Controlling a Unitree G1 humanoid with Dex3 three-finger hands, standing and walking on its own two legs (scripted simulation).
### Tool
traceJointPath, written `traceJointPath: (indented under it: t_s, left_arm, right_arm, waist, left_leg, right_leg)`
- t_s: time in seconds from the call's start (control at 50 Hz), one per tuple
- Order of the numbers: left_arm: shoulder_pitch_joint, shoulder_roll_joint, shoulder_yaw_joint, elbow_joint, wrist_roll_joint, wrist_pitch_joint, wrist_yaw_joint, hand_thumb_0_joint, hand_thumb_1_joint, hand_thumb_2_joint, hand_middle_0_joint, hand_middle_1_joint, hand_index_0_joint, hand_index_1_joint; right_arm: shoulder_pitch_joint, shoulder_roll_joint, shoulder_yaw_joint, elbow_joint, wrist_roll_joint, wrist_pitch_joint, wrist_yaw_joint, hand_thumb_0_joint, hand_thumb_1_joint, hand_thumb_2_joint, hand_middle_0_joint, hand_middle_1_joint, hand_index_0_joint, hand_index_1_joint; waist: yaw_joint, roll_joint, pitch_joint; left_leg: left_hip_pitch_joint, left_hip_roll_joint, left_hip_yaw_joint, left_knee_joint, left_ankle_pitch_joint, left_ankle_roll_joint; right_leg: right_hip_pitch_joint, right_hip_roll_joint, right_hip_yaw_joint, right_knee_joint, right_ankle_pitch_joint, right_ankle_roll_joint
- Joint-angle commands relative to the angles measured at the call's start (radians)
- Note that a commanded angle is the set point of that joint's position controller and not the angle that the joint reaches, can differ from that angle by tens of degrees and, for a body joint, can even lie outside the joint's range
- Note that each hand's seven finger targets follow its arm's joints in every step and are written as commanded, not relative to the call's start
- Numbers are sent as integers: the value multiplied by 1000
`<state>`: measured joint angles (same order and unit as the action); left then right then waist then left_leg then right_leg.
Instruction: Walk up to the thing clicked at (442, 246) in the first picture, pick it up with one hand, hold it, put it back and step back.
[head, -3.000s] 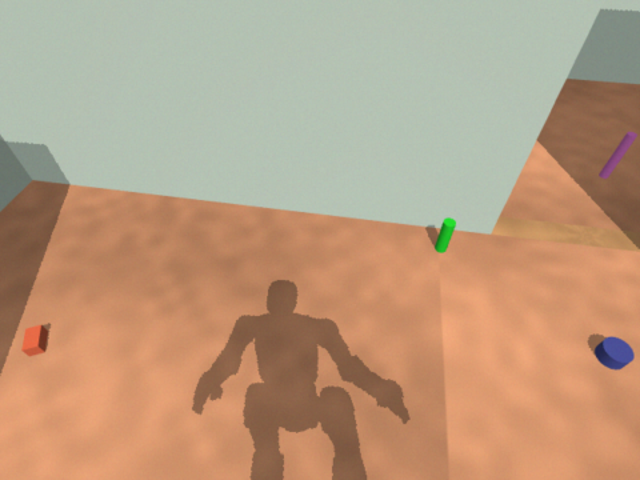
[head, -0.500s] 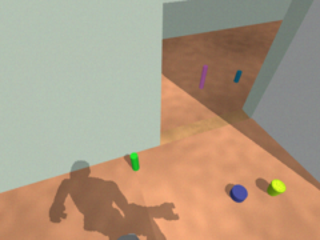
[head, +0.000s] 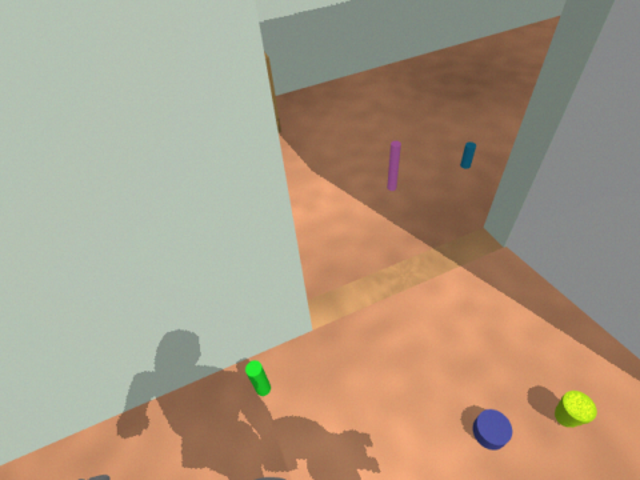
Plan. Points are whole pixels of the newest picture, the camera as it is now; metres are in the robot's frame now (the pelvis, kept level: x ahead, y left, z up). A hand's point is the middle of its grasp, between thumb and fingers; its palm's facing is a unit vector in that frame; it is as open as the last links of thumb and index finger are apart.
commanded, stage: walk up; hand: left
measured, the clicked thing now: (258, 379) +0.50 +0.27 -0.68
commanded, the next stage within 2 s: none
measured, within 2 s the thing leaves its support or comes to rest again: neither
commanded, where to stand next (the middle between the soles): +0.17 +0.05 m, yaw +1 degrees
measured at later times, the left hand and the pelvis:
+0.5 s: hand out of the picture +0.13 +0.31 -0.16, palm faces -0.01 -0.92 -0.39, open 7.4 cm; pelvis +0.08 +0.04 -0.01, yaw +1 degrees
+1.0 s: hand (134, 441) +0.20 +0.30 -0.13, palm faces -0.02 -0.93 -0.37, open 7.4 cm; pelvis +0.11 +0.04 +0.02, yaw +0 degrees
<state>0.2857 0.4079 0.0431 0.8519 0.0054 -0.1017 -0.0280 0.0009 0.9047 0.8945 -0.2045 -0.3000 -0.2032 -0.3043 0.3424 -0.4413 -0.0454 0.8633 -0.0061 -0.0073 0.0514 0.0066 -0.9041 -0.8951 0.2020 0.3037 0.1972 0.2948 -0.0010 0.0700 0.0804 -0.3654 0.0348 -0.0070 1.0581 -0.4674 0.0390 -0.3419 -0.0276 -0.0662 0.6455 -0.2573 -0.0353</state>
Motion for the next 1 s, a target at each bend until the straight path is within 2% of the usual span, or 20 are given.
traceJointPath:
  t_s: [0.0,0.06,0.16,0.2,0.24,0.26,0.28,0.3,0.32,0.38,0.44,0.46,0.48,0.5,0.52,0.54,0.6,0.64,0.7,0.98]
  left_arm:
    - [79,288,83,-42,-12,-21,32,0,900,900,-200,-300,-200,-300]
    - [89,281,82,-55,-3,-25,36,0,900,900,-200,-300,-200,-300]
    - [40,252,55,-68,7,-8,49,0,900,900,-200,-300,-200,-300]
    - [3,261,51,-62,-1,4,53,0,900,900,-200,-300,-200,-300]
    - [-17,242,37,-62,-11,21,56,0,900,900,-200,-300,-200,-300]
    - [2,203,23,-63,-14,27,56,0,900,900,-200,-300,-200,-300]
    - [38,150,10,-65,-23,34,56,0,900,900,-200,-300,-200,-300]
    - [58,181,19,-30,-28,57,67,0,900,900,-200,-300,-200,-300]
    - [30,203,19,2,-19,66,72,0,900,900,-200,-300,-200,-300]
    - [60,209,24,63,-19,64,60,0,900,900,-200,-300,-200,-300]
    - [94,182,28,130,-1,55,58,0,900,900,-200,-300,-200,-300]
    - [83,185,30,138,9,51,61,0,900,900,-200,-300,-200,-300]
    - [49,215,34,125,18,46,63,0,900,900,-200,-300,-200,-300]
    - [-46,272,41,102,25,46,59,0,900,900,-200,-300,-200,-300]
    - [-133,268,35,89,19,48,54,0,900,900,-200,-300,-200,-300]
    - [-156,236,20,85,13,45,51,0,900,900,-200,-300,-200,-300]
    - [-125,189,7,134,1,40,46,0,900,900,-200,-300,-200,-300]
    - [-100,183,5,162,-1,36,46,0,900,900,-200,-300,-200,-300]
    - [-156,196,6,170,-5,38,47,0,900,900,-200,-300,-200,-300]
    - [-252,177,-4,232,-7,57,42,0,900,900,-200,-300,-200,-300]
  right_arm:
    - [45,-186,-68,-55,1,-30,-9,0,-900,-900,200,300,200,300]
    - [8,-161,-68,-61,-7,-19,3,0,-900,-900,200,300,200,300]
    - [-72,-103,-50,-54,2,-15,-11,0,-900,-900,200,300,200,300]
    - [-77,-102,-53,-34,0,-17,-18,0,-900,-900,200,300,200,300]
    - [-43,-128,-60,-9,-4,-27,-25,0,-900,-900,200,300,200,300]
    - [-22,-185,-73,-2,-14,-28,-33,0,-900,-900,200,300,200,300]
    - [-31,-250,-84,-21,-18,-34,-39,0,-900,-900,200,300,200,300]
    - [-68,-259,-78,-32,6,-36,-40,0,-900,-900,200,300,200,300]
    - [-110,-249,-79,-27,6,-28,-42,0,-900,-900,200,300,200,300]
    - [-228,-222,-57,-39,-8,-16,-48,0,-900,-900,200,300,200,300]
    - [-259,-197,-42,-28,-1,1,-40,0,-900,-900,200,300,200,300]
    - [-262,-164,-29,-22,6,6,-38,0,-900,-900,200,300,200,300]
    - [-260,-130,-18,-19,13,8,-35,0,-900,-900,200,300,200,300]
    - [-273,-122,-23,-4,15,13,-35,0,-900,-900,200,300,200,300]
    - [-261,-131,-27,28,11,14,-37,0,-900,-900,200,300,200,300]
    - [-258,-148,-33,45,8,8,-35,0,-900,-900,200,300,200,300]
    - [-291,-140,-17,76,8,-9,-30,0,-900,-900,200,300,200,300]
    - [-318,-135,-4,92,13,-13,-29,0,-900,-900,200,300,200,300]
    - [-311,-137,-3,131,14,-17,-34,0,-900,-900,200,300,200,300]
    - [-350,-124,6,225,13,-11,-37,0,-900,-900,200,300,200,300]
  waist:
    - [20,-200,-19]
    - [27,-219,-21]
    - [26,-247,-62]
    - [10,-215,-82]
    - [-24,-155,-107]
    - [-34,-45,-139]
    - [-25,122,-175]
    - [-21,136,-203]
    - [-7,92,-159]
    - [27,146,-96]
    - [39,122,-121]
    - [46,87,-112]
    - [39,-10,-91]
    - [8,-117,-21]
    - [-27,-125,6]
    - [-41,-62,-9]
    - [-5,-63,-88]
    - [15,-66,-96]
    - [-4,-63,-114]
    - [1,-71,-141]
  left_leg:
    - [-234,56,-82,13,106,-17]
    - [-215,47,-51,-94,140,-36]
    - [-11,21,39,-315,264,-31]
    - [93,8,55,-384,321,-21]
    - [200,-21,66,-506,417,9]
    - [272,48,-23,-535,486,42]
    - [309,250,-306,-607,547,120]
    - [255,335,-434,-650,505,230]
    - [145,323,-423,-678,353,236]
    - [25,205,-238,-656,180,152]
    - [-42,177,-195,-600,138,115]
    - [-96,173,-193,-593,73,87]
    - [-120,136,-161,-562,6,42]
    - [-59,51,-106,-519,-50,-2]
    - [76,34,-68,-484,-1,-12]
    - [146,52,-87,-522,60,-3]
    - [135,107,-151,-618,99,33]
    - [99,108,-139,-616,202,26]
    - [171,91,-93,-611,361,7]
    - [255,95,-63,-703,461,-16]
  right_leg:
    - [180,-255,325,-336,101,-170]
    - [175,-241,233,-312,260,-181]
    - [89,-211,86,-177,657,-148]
    - [31,-212,81,-109,566,-140]
    - [-5,-165,71,21,397,-91]
    - [-62,-118,48,114,246,-53]
    - [-138,-9,8,279,-21,5]
    - [-99,13,64,346,-360,8]
    - [-71,-19,105,375,-374,10]
    - [-27,-38,79,210,-270,2]
    - [146,12,18,-23,-90,16]
    - [189,2,49,-71,-76,4]
    - [155,-76,173,-172,-143,-21]
    - [-40,-165,335,-258,-312,-70]
    - [-157,-188,337,-279,-375,-80]
    - [-175,-155,268,-258,-295,-54]
    - [-15,-58,145,-197,-104,-6]
    - [81,-72,152,-220,-9,-5]
    - [98,-91,150,-225,116,-2]
    - [199,-107,133,-341,187,18]
